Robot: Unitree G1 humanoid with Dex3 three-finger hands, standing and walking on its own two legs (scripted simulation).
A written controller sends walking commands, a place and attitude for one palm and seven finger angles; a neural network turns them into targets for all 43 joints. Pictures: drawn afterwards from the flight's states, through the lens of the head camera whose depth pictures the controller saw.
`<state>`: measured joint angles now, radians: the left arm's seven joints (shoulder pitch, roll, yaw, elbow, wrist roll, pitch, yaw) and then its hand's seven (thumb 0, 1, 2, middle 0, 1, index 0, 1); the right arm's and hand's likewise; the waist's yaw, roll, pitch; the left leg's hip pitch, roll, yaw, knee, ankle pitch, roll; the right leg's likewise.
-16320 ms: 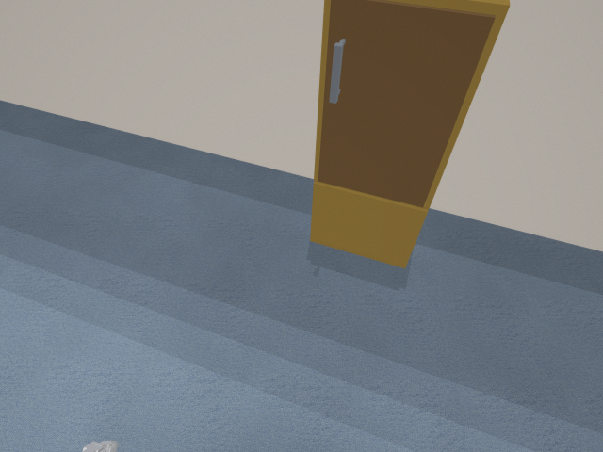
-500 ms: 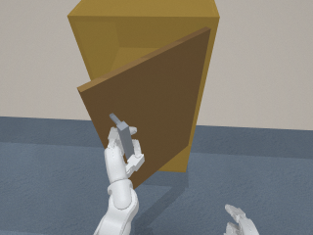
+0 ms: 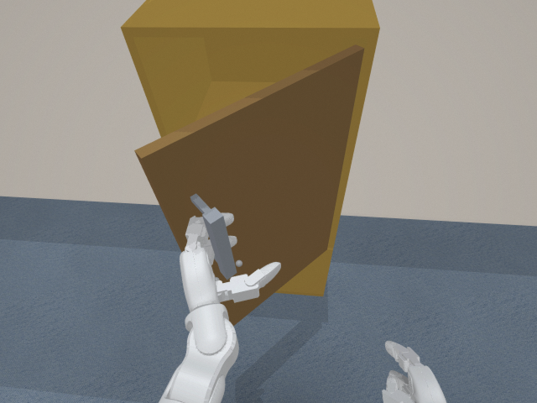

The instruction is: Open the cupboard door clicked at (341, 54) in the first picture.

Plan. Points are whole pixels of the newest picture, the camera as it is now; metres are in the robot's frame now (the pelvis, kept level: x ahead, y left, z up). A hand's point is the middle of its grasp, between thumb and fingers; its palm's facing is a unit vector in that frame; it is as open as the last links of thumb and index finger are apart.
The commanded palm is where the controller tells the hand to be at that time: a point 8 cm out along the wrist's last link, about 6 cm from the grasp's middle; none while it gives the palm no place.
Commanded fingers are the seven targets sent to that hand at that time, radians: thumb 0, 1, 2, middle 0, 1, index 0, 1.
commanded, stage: open thumb and fingers to let go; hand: left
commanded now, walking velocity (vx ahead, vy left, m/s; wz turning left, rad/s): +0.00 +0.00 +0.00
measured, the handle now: (214, 238) +0.34 +0.10 +0.07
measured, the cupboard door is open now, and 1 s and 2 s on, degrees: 46 50 49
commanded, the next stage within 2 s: slide the hand sideways off the handle in 0.38 s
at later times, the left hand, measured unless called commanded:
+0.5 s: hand (239, 265) +0.30 +0.06 +0.06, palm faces +0.25 -0.97 -0.03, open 14.8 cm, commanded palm +0.26 +0.10 +0.07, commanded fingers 0.00 -0.50 0.30 -0.15 -0.30 -0.15 -0.30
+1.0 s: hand (229, 299) +0.25 +0.07 +0.06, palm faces -0.14 -0.99 +0.01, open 16.1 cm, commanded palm +0.22 +0.13 +0.07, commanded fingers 0.00 -0.50 0.30 -0.15 -0.30 -0.15 -0.30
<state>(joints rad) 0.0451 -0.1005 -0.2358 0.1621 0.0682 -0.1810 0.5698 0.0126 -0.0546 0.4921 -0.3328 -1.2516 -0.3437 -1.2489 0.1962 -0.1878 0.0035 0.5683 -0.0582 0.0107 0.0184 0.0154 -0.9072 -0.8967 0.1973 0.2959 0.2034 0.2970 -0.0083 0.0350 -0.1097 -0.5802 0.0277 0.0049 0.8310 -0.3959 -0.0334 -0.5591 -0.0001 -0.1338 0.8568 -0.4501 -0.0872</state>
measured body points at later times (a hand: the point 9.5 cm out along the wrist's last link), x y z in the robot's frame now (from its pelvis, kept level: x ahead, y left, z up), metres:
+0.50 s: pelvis +0.00 +0.02 +0.00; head +0.02 +0.00 +0.45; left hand +0.28 +0.11 +0.07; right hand +0.17 -0.20 -0.10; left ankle +0.01 +0.15 -0.70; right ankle -0.01 -0.06 -0.70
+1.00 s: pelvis -0.01 +0.03 +0.00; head +0.02 +0.02 +0.44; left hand +0.25 +0.12 +0.07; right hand +0.15 -0.19 -0.09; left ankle +0.01 +0.15 -0.70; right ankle -0.01 -0.06 -0.70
